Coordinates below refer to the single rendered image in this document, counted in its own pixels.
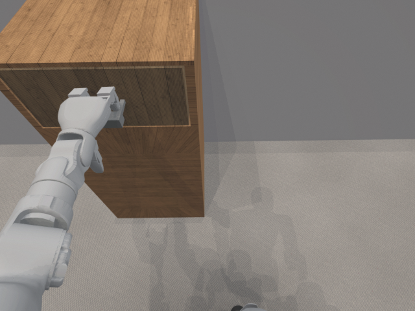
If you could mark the drawer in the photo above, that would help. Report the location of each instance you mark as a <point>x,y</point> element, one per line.
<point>154,95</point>

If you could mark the handle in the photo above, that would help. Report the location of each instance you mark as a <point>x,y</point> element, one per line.
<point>116,119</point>

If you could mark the robot left forearm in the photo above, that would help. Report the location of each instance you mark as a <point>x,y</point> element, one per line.
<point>49,201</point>

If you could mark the robot left hand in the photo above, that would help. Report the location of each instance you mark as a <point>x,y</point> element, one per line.
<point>90,114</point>

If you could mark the cabinet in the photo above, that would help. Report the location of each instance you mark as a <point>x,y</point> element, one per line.
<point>149,171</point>

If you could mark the left robot upper arm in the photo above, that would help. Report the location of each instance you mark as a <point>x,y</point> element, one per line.
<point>32,259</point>

